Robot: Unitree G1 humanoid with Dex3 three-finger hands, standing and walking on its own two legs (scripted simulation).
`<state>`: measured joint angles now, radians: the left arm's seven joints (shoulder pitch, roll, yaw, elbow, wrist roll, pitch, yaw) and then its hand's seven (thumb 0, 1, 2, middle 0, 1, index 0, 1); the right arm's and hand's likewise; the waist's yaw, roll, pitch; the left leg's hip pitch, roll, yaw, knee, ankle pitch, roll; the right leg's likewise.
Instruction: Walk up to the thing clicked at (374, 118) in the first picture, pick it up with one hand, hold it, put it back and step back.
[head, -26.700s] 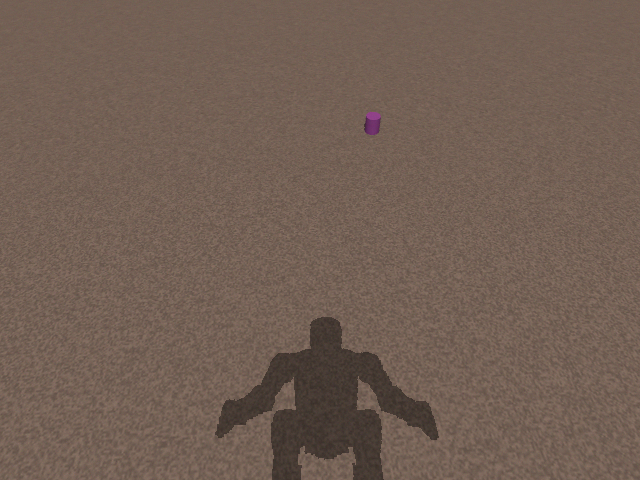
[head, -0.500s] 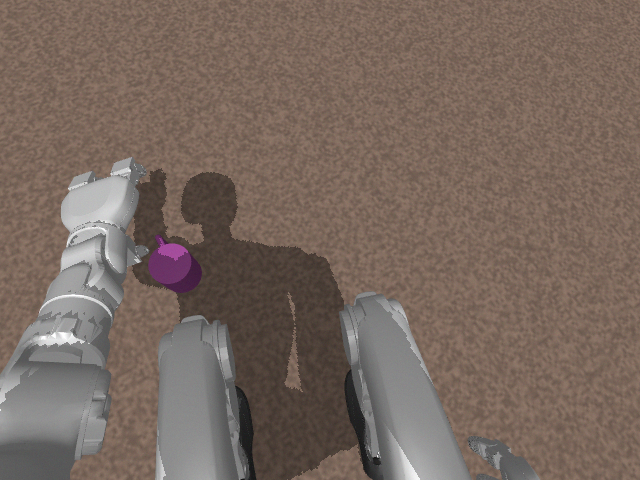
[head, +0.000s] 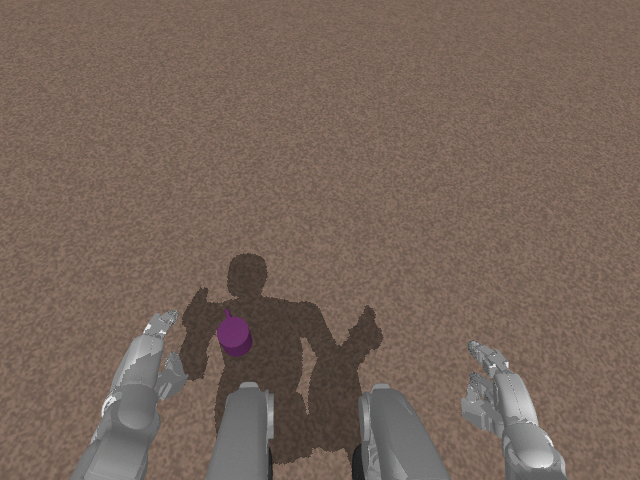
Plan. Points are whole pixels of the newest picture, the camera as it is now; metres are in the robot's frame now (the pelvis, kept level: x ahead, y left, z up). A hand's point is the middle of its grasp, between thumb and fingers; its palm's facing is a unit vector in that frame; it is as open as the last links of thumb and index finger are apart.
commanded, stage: home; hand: left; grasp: from above
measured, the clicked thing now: (233, 331) +0.47 +0.20 -0.55
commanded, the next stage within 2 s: none
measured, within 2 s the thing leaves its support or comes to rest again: neither
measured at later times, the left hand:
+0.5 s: hand (128, 390) +0.22 +0.19 +0.07, palm faces +0.10 -0.97 -0.22, open 7.4 cm
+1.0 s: hand (139, 392) +0.22 +0.18 +0.07, palm faces +0.09 -0.97 -0.22, open 7.4 cm
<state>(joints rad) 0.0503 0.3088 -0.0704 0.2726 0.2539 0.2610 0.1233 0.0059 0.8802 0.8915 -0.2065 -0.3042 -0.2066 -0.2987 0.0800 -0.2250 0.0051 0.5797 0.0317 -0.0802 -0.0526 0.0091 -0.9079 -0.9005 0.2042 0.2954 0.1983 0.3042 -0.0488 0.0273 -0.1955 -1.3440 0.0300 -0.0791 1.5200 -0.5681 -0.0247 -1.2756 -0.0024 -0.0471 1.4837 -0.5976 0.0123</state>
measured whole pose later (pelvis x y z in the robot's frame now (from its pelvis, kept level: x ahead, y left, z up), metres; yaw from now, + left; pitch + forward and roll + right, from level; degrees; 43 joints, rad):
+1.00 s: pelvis +0.06 -0.01 +0.11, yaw +2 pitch +10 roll -2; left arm 0.50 0.22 0.03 -0.12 -0.06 0.45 0.02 0.01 0.91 0.90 -0.20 -0.30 -0.20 -0.30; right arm 0.29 -0.22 0.03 0.52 0.00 -0.21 -0.17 0.02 -0.91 -0.90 0.21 0.30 0.20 0.30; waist -0.04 0.05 -0.15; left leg -0.70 0.03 -0.06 1.00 -0.47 -0.03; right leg -0.63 -0.01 -0.05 0.95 -0.50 0.01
